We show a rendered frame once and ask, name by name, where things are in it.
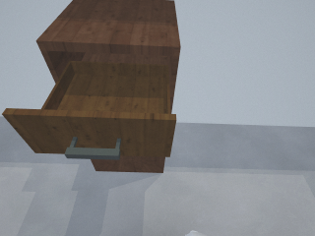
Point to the cabinet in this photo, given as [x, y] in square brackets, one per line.
[116, 31]

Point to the handle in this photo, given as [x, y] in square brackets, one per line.
[74, 152]

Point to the drawer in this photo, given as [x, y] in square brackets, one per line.
[100, 102]

